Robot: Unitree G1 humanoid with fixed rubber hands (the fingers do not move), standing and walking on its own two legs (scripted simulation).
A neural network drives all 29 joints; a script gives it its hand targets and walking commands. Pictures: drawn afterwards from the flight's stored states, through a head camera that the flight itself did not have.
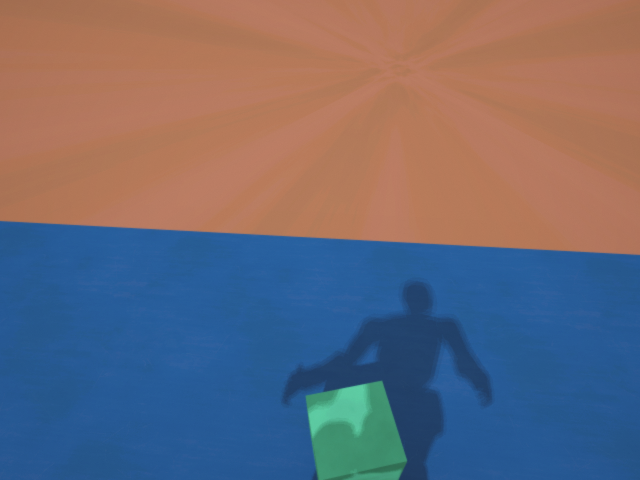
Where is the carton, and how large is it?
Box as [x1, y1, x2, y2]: [306, 381, 406, 479]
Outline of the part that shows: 381,381 306,395 309,426 318,479 398,479 406,462 406,458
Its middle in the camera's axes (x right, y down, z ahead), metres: +0.08 +0.54 +1.05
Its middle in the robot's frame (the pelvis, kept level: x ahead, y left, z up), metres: +0.40 -0.03 -0.66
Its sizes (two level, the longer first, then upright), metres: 0.210 0.200 0.250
